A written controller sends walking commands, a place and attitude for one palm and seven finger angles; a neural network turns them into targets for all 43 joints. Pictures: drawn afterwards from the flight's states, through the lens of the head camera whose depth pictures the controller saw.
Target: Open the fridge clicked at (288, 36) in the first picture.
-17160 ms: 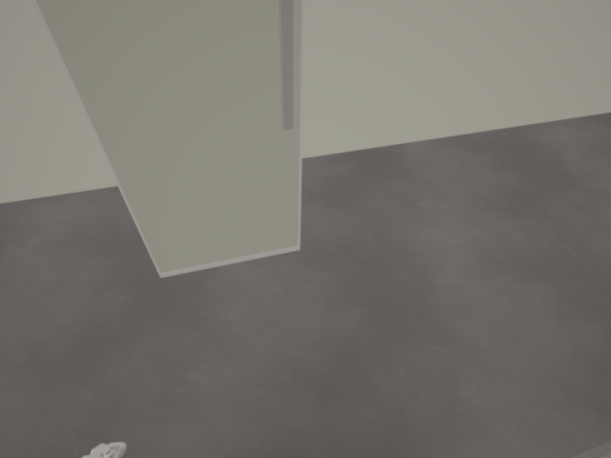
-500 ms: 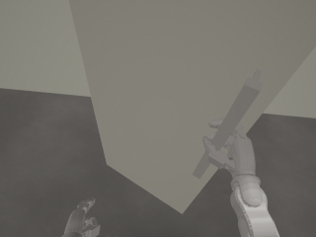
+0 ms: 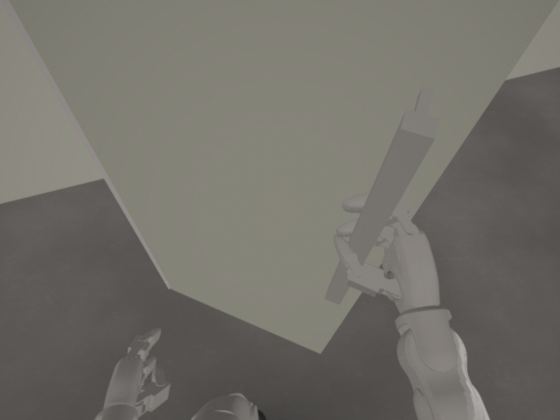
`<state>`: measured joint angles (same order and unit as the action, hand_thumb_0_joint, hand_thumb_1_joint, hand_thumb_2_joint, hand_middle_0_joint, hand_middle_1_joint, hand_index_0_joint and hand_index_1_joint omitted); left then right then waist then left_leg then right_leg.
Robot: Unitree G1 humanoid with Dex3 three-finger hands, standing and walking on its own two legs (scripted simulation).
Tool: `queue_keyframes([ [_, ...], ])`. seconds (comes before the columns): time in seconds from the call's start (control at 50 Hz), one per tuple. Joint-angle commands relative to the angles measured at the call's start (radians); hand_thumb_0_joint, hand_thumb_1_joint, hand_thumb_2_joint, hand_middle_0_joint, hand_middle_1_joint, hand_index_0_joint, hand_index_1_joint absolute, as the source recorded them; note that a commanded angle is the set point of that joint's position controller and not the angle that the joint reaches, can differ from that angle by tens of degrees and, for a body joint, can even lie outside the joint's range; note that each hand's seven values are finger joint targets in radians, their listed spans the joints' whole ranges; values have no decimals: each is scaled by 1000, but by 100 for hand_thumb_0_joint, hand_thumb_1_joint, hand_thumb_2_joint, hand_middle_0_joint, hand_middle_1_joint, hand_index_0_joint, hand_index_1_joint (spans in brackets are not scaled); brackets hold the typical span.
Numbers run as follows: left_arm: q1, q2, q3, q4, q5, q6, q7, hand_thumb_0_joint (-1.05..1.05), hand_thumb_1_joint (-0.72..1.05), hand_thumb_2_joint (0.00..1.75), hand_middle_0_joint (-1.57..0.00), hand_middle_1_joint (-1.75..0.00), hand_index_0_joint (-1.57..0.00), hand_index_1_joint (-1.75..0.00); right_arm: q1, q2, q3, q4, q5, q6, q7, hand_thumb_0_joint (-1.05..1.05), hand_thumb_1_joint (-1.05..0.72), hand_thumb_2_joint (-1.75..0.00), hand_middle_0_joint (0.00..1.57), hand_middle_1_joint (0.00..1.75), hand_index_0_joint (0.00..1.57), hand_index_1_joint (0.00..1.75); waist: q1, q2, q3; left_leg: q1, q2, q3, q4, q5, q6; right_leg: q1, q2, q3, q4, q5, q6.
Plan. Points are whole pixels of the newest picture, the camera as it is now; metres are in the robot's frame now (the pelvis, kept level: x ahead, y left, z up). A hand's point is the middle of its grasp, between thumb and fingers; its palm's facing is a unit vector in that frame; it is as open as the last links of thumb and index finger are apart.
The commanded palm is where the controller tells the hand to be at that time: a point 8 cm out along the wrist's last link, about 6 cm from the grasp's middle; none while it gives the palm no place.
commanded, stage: walk backward, drawing the door open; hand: right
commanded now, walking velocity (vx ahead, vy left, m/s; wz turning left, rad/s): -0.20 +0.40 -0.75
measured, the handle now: (365, 226) +0.34 -0.06 +0.11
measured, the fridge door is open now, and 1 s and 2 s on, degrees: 44 72 66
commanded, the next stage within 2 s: stop walking and hold the door back in 0.60 s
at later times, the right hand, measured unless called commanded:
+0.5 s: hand (275, 346) +0.18 +0.04 +0.11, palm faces +0.41 +0.89 -0.22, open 7.1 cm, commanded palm +0.13 +0.00 +0.12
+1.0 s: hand (173, 405) +0.12 +0.12 +0.12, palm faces +0.84 +0.48 -0.27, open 6.3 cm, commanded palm +0.09 +0.07 +0.12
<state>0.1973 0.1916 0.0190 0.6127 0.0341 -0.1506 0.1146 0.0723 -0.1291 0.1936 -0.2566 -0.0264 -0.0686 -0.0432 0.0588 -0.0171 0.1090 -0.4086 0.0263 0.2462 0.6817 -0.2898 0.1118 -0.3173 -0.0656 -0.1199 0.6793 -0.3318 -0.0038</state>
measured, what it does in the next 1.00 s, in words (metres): steps to the left, turning right: left foot, then right foot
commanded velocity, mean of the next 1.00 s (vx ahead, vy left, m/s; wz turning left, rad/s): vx -0.07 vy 0.13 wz -0.51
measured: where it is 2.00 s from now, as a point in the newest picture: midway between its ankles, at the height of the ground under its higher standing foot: outside the picture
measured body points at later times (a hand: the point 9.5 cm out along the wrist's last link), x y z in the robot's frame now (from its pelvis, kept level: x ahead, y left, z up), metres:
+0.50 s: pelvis -0.03 +0.27 +0.00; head +0.04 +0.25 +0.44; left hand +0.22 +0.40 -0.10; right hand +0.16 -0.01 +0.12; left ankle +0.04 +0.31 -0.68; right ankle -0.09 +0.11 -0.72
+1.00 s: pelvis +0.02 +0.51 +0.03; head +0.06 +0.51 +0.48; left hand +0.34 +0.55 -0.07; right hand +0.08 +0.10 +0.14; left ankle +0.11 +0.46 -0.72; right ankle -0.09 +0.46 -0.68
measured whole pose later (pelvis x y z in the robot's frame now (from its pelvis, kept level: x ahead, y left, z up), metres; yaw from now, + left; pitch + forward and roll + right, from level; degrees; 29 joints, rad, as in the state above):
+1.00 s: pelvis +0.02 +0.51 +0.03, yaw -43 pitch -1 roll -5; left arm 0.09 0.27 0.01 0.67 -0.03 -0.04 0.10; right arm -0.21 -0.28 -0.12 0.35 0.05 -0.14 -0.13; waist -0.05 0.03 0.07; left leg -0.28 0.05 0.25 0.35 -0.09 0.01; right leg -0.22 0.06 -0.13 0.70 -0.53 0.00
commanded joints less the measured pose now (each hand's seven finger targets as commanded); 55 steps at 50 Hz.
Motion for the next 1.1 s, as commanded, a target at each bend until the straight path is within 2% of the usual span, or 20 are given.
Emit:
queue_keyframes([
  [0.0, -61, 164, 42, -152, 12, -43, -34, 0, 90, 90, -20, -30, -20, -30, -263, -51, -55, -272, -37, -166, 0, 0, -90, -90, 45, 140, 45, 140, -5, -116, -281, -373, 32, -336, 524, -219, -174, 523, -552, 738, -360, 768, -252],
  [0.06, -150, 136, 51, -110, 7, -44, -38, 0, 90, 90, -20, -30, -20, -30, -246, -69, -98, -341, -28, -157, 27, 0, -90, -90, 45, 140, 45, 140, -23, -142, -204, -236, 76, -398, 445, -117, -156, 204, -422, 558, -302, 442, -190],
  [0.16, -142, 98, 40, -137, -55, -20, -50, 0, 90, 90, -20, -30, -20, -30, -208, -40, -93, -326, 0, -106, 4, 0, -90, -90, 45, 140, 45, 140, -30, -145, -276, 343, -35, -143, -179, 25, -170, -120, -100, 221, -251, -183, -37],
  [0.22, -125, 36, 49, -145, -55, -10, -37, 0, 90, 90, -20, -30, -20, -30, -200, -155, -202, -418, 6, -78, -18, 0, -90, -90, 45, 140, 45, 140, -52, 334, -346, 177, 268, -404, -419, -14, 13, -114, 115, 18, 440, -282, 50],
  [0.26, -174, 16, 37, -151, -32, -23, -15, 0, 90, 90, -20, -30, -20, -30, -192, -149, -200, -411, -2, -80, -5, 0, -90, -90, 45, 140, 45, 140, -58, 271, -287, 205, 315, -404, -320, 217, 117, -193, 37, 88, 637, -313, 26],
  [0.3, -160, 5, 7, -145, -19, -12, -11, 0, 90, 90, -20, -30, -20, -30, -147, -115, -200, -373, 11, -98, -6, 0, -90, -90, 45, 140, 45, 140, -44, 180, -286, 277, 231, -177, -200, 479, 75, -136, 12, 28, 349, -274, 40],
  [0.38, -23, 36, 22, -138, -15, -42, 1, 0, 90, 90, -20, -30, -20, -30, -180, -104, -178, -372, 24, -111, 1, 0, -90, -90, 45, 140, 45, 140, 33, 124, -315, -43, 164, -116, 62, 272, -25, 301, -68, 85, -203, 47, -16],
  [0.42, -55, 132, 39, -166, 19, -33, -2, 0, 90, 90, -20, -30, -20, -30, -184, -104, -183, -363, -14, -145, -8, 0, -90, -90, 45, 140, 45, 140, -11, -239, -279, -386, 44, -270, 488, -269, -186, 468, -612, 906, -419, 625, -256],
  [0.48, -137, 136, 51, -133, 16, -24, -17, 0, 90, 90, -20, -30, -20, -30, -144, -156, -247, -385, -18, -152, 15, 0, -90, -90, 45, 140, 45, 140, -35, -262, -148, -237, 83, -383, 454, -83, -162, 132, -437, 562, -368, 273, -206],
  [0.56, -105, 117, 43, -127, -26, -32, -29, 0, 90, 90, -20, -30, -20, -30, -92, -133, -276, -340, 23, -116, -10, 0, -90, -90, 45, 140, 45, 140, -60, -287, -243, 269, -25, -177, -35, -25, -161, -76, -192, 242, -310, -42, -61],
  [0.6, -85, 79, 36, -125, -45, -20, -29, 0, 90, 90, -20, -30, -20, -30, -114, -199, -327, -358, 24, -112, -27, 0, -90, -90, 45, 140, 45, 140, -55, -67, -303, 320, 6, -158, -296, -12, -149, -65, -35, 138, -100, -177, -1],
  [0.64, -110, 30, 23, -125, -35, -19, -20, 0, 90, 90, -20, -30, -20, -30, -82, -292, -416, -360, 32, -91, -47, 0, -90, -90, 45, 140, 45, 140, -77, 295, -305, 183, 295, -437, -419, -57, 19, -184, 96, 36, 474, -294, 53],
  [0.66, -113, 67, 54, -106, -29, -25, -8, 0, 90, 90, -20, -30, -20, -30, -40, -317, -440, -349, 33, -90, -42, 0, -90, -90, 45, 140, 45, 140, -88, 339, -328, 188, 356, -558, -413, -6, 88, -197, 74, 97, 689, -339, 43],
  [0.72, -149, 61, 14, -69, -16, -10, 2, 0, 90, 90, -20, -30, -20, -30, -161, -321, -464, -160, 33, -93, -74, 0, -90, -90, 45, 140, 45, 140, -78, 98, -301, 351, 325, -391, -246, 474, 94, -287, 22, 102, 634, -251, 64],
  [0.86, -107, 149, 3, -75, -43, 59, 10, 0, 90, 90, -20, -30, -20, -30, -540, -373, -464, 226, 67, -129, -126, 0, -90, -90, 45, 140, 45, 140, -80, 180, -329, 413, 332, -439, -450, 195, -136, -162, 103, 104, 326, -120, 20],
  [0.98, -28, 173, 18, 3, -68, 104, -35, 0, 90, 90, -20, -30, -20, -30, -911, -462, -446, 528, 80, -165, -100, 0, -90, -90, 45, 140, 45, 140, 16, 99, -279, 72, 102, -145, -366, 116, -425, 465, 141, -88, -468, -194, -88],
  [1.0, -62, 204, 13, -11, -49, 100, -37, 0, 90, 90, -20, -30, -20, -30, -950, -454, -449, 595, 99, -178, -92, 0, -90, -90, 45, 140, 45, 140, 26, -368, -252, 32, -62, -34, 214, -51, -386, 377, -138, 152, -642, -137, -198],
  [1.02, -198, 171, -1, -130, -9, 84, -50, 0, 90, 90, -20, -30, -20, -30, -978, -500, -482, 608, 89, -178, -110, 0, -90, -90, 45, 140, 45, 140, -83, -656, -233, 68, 21, -319, 816, -397, -102, 9, -397, 426, -485, -4, -271],
  [1.04, -208, 184, 59, -75, -40, 82, -43, 0, 90, 90, -20, -30, -20, -30, -1018, -581, -537, 608, 42, -188, -94, 0, -90, -90, 45, 140, 45, 140, -141, -357, -259, -49, 72, -443, 883, -434, 22, 36, -293, 170, -256, 193, -192],
  [1.08, -56, 209, 51, -59, -75, 90, -37, 0, 90, 90, -20, -30, -20, -30, -995, -477, -470, 714, 68, -213, -46, 0, -90, -90, 45, 140, 45, 140, -62, -185, -283, -244, 67, -350, 595, -305, -127, 111, -258, 318, -316, -109, -272],
])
